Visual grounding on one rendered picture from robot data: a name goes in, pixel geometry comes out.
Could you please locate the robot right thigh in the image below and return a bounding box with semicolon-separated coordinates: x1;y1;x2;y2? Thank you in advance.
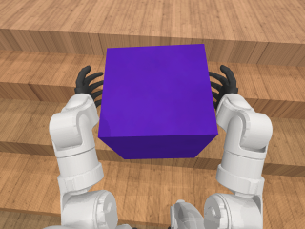
170;202;205;229

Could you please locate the carton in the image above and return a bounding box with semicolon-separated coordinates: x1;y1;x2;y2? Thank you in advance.
98;44;218;159

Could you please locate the left robot forearm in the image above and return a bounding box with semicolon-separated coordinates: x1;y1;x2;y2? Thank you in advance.
49;94;104;225

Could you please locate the right robot upper arm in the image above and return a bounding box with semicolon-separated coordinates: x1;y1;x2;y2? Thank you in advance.
203;193;263;229

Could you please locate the robot left hand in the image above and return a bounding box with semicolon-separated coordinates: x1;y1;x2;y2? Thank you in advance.
74;65;104;108

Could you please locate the left robot upper arm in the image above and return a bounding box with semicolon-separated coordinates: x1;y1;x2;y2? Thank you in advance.
43;190;118;229

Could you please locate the robot right hand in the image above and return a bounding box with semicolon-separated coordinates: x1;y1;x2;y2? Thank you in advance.
209;65;238;110

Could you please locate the right robot forearm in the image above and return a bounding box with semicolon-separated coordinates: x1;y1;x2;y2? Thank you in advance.
215;94;273;228

